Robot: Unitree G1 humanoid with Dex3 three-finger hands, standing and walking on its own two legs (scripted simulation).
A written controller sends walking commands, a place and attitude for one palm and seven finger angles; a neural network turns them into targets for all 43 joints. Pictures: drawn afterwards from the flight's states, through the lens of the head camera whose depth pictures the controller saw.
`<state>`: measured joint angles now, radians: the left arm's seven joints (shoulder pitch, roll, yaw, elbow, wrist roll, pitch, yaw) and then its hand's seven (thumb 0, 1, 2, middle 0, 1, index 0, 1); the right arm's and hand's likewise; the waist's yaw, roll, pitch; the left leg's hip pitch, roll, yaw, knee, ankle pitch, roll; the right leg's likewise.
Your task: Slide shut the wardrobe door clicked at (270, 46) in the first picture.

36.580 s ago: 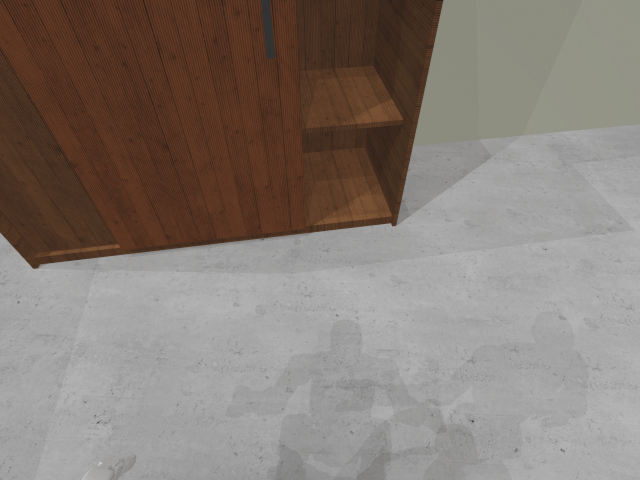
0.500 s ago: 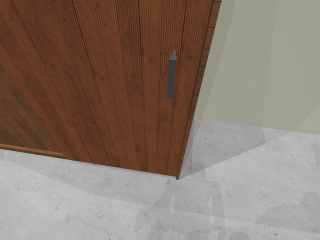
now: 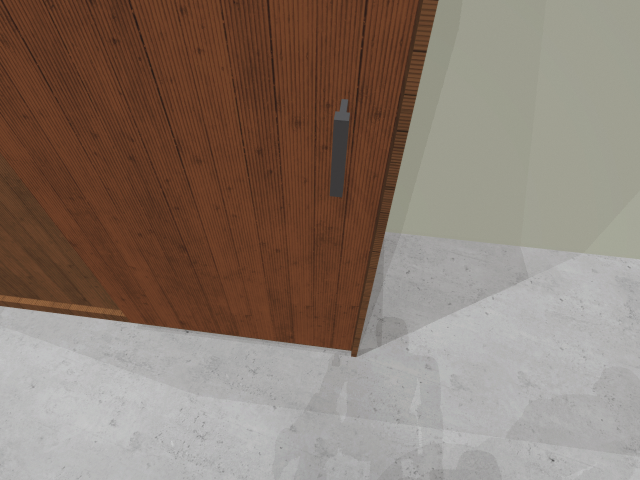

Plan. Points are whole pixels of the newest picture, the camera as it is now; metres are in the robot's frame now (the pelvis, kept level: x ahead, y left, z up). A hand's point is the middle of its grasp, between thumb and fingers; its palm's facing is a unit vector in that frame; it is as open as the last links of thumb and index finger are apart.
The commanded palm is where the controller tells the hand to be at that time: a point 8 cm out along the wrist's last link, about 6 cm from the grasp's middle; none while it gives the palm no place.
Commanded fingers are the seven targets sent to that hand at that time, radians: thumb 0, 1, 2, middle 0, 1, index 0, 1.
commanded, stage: look to check the result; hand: left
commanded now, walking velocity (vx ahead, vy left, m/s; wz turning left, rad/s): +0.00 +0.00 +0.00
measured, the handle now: (340, 149) +0.57 +0.00 +0.09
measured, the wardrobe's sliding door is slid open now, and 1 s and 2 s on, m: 0.00 0.00 0.00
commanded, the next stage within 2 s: stand and wait in 0.44 s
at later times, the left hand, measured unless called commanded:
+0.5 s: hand out of the picture +0.03 +0.17 -0.18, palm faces +0.02 -0.98 -0.19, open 7.3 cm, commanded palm none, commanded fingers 0.00 0.90 0.90 -0.20 -0.30 -0.20 -0.30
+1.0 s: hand out of the picture +0.07 +0.18 -0.17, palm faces +0.01 -0.97 -0.24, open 7.3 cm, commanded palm none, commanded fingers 0.00 0.90 0.90 -0.20 -0.30 -0.20 -0.30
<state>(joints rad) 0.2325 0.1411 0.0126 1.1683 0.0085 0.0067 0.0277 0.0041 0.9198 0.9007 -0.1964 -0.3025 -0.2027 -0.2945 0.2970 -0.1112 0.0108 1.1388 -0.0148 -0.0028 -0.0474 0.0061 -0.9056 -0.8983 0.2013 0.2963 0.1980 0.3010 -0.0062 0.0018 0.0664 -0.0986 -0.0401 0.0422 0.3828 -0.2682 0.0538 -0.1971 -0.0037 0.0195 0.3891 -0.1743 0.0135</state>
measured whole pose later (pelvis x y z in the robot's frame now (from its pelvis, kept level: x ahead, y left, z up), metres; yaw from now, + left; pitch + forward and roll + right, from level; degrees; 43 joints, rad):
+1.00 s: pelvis +0.01 -0.02 +0.00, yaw +0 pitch -1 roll +0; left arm 0.13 0.22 0.03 1.15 0.01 -0.01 0.02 0.00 0.91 0.90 -0.20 -0.30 -0.20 -0.29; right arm 0.19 -0.21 -0.01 1.13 -0.02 0.00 -0.04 0.01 -0.90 -0.90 0.20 0.30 0.20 0.30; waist -0.01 0.01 0.07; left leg -0.06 -0.01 0.03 0.34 -0.26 0.02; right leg -0.16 0.02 0.00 0.36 -0.18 -0.02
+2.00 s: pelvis +0.01 -0.04 +0.01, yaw +1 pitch -1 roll +0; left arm 0.06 0.30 0.03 1.14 0.01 -0.02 0.00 0.00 0.91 0.90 -0.20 -0.30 -0.21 -0.29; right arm 0.12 -0.31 -0.01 1.12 -0.02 0.00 -0.02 0.01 -0.90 -0.90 0.20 0.30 0.20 0.30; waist -0.01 0.01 0.07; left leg -0.04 0.01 0.02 0.28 -0.23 -0.01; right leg -0.14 0.05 -0.01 0.29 -0.15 -0.04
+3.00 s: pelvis +0.02 -0.04 +0.01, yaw +0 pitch -1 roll +0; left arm 0.06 0.32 0.02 1.13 0.01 -0.02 0.00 0.00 0.91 0.90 -0.20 -0.30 -0.21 -0.30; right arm 0.11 -0.32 0.00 1.12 -0.02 0.00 -0.02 0.01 -0.90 -0.90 0.20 0.30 0.20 0.30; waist -0.02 0.00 0.07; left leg -0.02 0.01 0.02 0.26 -0.23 -0.01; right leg -0.12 0.05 0.00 0.28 -0.15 -0.04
